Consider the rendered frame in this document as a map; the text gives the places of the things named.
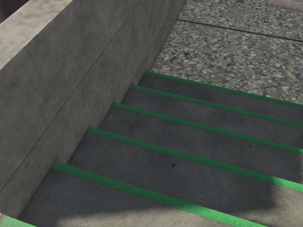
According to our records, stairs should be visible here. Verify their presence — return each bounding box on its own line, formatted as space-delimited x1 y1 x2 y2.
18 70 303 227

